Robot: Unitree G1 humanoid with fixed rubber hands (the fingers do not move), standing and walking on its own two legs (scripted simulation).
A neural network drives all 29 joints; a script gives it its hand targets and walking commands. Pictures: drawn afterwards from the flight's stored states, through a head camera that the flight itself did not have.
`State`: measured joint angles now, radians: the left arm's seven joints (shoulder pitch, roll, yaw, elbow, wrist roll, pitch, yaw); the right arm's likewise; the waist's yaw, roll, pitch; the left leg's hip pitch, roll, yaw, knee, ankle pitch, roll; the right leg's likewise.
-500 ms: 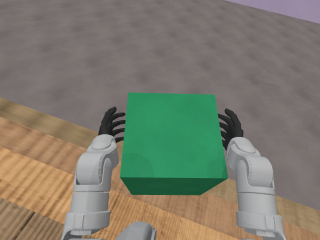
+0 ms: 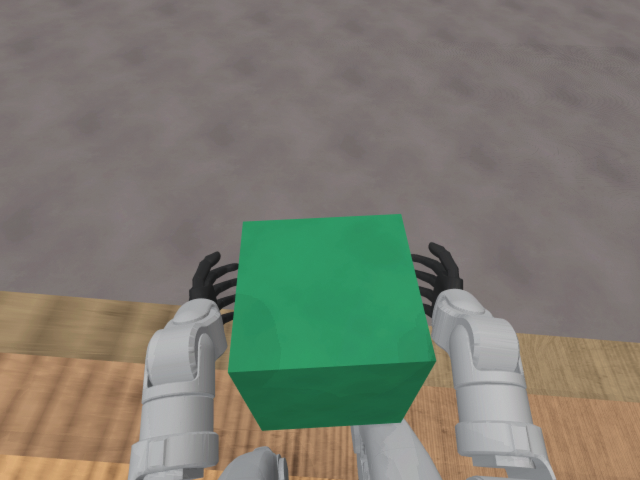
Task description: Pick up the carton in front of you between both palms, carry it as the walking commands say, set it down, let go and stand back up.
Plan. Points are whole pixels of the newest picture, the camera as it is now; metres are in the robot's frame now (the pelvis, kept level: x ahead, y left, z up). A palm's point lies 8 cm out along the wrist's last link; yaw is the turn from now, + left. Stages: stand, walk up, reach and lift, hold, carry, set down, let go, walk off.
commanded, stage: carry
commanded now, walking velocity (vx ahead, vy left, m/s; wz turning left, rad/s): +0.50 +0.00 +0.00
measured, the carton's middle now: (327, 329) +0.31 -0.02 -0.04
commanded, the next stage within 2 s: none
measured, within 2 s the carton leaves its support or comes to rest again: neither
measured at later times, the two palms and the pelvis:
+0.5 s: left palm (187, 172) +0.61 +0.20 -0.02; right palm (352, 151) +0.65 -0.10 -0.01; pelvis +0.31 +0.01 -0.14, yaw +2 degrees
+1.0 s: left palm (228, 126) +0.90 +0.16 -0.14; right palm (349, 127) +0.88 -0.14 -0.13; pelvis +0.57 +0.04 -0.23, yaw +2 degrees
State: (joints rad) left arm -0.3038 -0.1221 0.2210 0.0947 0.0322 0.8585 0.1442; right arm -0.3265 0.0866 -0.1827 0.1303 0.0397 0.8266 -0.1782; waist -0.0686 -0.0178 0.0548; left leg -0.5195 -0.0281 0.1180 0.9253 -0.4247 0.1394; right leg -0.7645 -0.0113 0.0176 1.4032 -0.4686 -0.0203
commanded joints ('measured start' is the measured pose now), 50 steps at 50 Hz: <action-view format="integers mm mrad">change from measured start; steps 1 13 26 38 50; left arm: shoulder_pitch -664 -525 -632 -694 -416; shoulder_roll -890 -728 -574 -731 -527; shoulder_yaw -693 -599 -650 -753 -529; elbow -155 -102 -219 -356 -297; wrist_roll -253 -106 -345 -394 -89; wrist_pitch -77 -44 149 78 68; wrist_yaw -77 -32 -29 -82 -16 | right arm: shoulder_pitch -593 -606 -447 -550 -653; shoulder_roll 921 801 504 736 725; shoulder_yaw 698 677 409 630 748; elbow -202 -167 -148 -304 -361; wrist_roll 284 264 57 163 372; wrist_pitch -37 -19 173 97 97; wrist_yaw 186 157 13 87 134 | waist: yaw -11 -64 111 9 79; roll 132 66 -40 153 153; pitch -585 -298 -471 -611 -413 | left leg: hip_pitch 543 502 -423 314 -40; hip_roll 285 100 0 101 70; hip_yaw -510 -391 -121 -410 -290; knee -273 -19 741 -231 122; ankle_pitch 715 497 -303 488 136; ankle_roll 145 15 -114 66 3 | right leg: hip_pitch -81 -165 962 382 749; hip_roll -23 16 -210 10 34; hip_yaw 7 -52 402 10 -105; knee -106 -560 -775 -90 -841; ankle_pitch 136 697 859 894 886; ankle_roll -15 -36 -204 -57 -10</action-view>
